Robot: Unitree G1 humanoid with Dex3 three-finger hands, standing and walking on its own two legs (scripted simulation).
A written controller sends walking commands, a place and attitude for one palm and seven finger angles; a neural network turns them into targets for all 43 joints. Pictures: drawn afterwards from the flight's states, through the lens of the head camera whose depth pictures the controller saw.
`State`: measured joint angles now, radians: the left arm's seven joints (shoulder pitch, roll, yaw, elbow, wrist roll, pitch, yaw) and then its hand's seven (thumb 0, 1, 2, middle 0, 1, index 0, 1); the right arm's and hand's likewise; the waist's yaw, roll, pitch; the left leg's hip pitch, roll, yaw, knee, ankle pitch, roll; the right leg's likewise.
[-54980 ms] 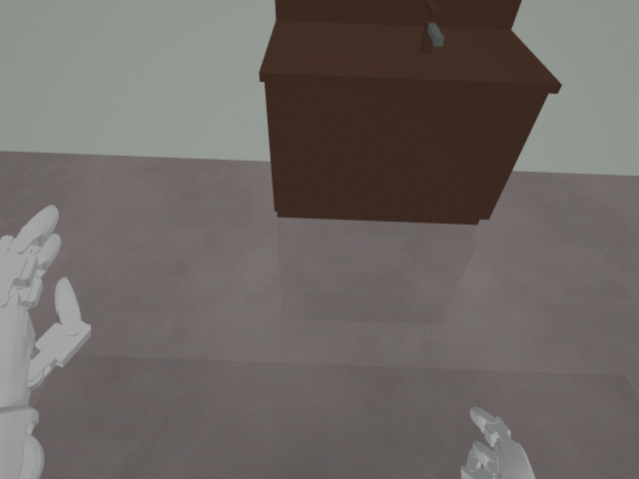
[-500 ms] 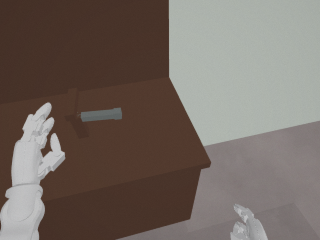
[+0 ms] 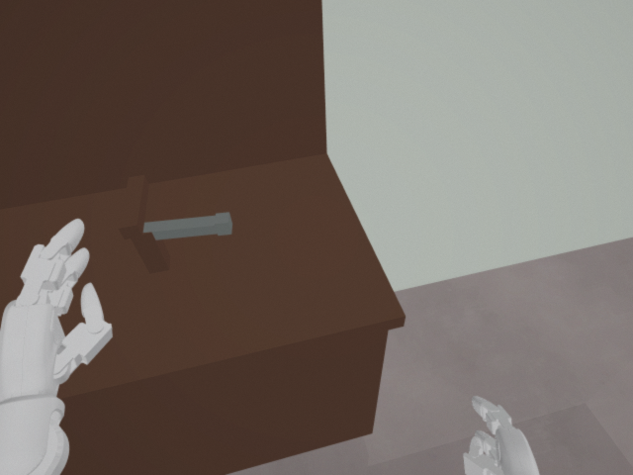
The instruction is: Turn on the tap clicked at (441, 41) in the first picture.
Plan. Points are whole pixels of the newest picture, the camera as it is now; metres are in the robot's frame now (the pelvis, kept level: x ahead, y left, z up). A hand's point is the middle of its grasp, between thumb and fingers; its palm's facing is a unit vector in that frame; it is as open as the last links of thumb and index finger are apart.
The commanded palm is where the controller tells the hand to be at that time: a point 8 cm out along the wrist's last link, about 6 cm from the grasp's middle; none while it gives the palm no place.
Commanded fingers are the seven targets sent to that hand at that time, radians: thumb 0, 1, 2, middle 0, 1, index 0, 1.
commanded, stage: step back with the hand held close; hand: left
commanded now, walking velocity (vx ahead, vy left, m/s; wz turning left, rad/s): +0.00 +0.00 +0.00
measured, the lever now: (223, 223) +0.49 +0.23 +0.03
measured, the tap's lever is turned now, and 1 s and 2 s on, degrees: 82 82 82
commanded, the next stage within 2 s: stop stepping back and stand still in 1.72 s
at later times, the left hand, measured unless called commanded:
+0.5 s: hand (84, 360) +0.18 +0.25 +0.14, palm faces +0.35 -0.81 -0.47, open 7.4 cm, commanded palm +0.12 +0.29 +0.17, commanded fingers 0.00 0.90 0.90 -0.20 -0.30 -0.20 -0.30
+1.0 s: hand (42, 398) +0.14 +0.26 +0.15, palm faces +0.41 -0.82 -0.40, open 7.4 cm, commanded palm +0.08 +0.31 +0.17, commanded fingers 0.00 0.90 0.90 -0.20 -0.30 -0.20 -0.30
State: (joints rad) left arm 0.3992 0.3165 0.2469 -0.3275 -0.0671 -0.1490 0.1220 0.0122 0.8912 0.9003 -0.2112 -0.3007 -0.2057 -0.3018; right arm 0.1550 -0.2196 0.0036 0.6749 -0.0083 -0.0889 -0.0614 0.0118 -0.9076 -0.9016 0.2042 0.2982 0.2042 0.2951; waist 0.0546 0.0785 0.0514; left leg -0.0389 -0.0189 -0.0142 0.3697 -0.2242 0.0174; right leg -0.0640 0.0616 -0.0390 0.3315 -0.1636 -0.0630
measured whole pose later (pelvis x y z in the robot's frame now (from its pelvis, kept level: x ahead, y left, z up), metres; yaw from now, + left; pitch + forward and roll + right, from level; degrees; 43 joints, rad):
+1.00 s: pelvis -0.08 +0.03 -0.02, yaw +2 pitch +1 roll -1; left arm 0.45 0.34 0.30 -0.47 -0.01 -0.18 0.15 0.01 0.89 0.90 -0.21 -0.30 -0.21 -0.30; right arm 0.18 -0.23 -0.02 0.60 0.00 -0.03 -0.07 0.01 -0.91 -0.90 0.21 0.30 0.21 0.30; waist 0.01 0.04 0.00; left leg -0.43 -0.04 0.01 0.64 -0.29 0.04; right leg -0.41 0.04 0.00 0.54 -0.14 -0.02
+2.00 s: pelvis -0.30 -0.04 +0.00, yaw +0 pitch +2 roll +3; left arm 0.51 0.37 0.29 -0.45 -0.03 -0.12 0.16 0.01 0.89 0.90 -0.22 -0.30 -0.21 -0.30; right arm 0.25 -0.21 -0.03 0.67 -0.01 -0.03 -0.09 0.01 -0.91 -0.90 0.20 0.30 0.20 0.30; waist 0.02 -0.03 -0.10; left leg -0.50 -0.05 0.02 0.92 -0.34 -0.02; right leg -0.29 0.02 0.02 0.44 -0.19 -0.05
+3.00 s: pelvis -0.30 -0.02 -0.01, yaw +3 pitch +1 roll -1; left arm 0.48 0.37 0.31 -0.47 -0.04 -0.15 0.15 0.01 0.89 0.90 -0.21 -0.30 -0.21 -0.30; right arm 0.16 -0.19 0.01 0.59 0.00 -0.08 -0.07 0.01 -0.91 -0.90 0.21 0.30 0.21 0.30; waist 0.00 0.02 0.01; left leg -0.22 0.02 0.06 0.49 -0.28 0.01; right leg -0.20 0.04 -0.01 0.45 -0.26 -0.03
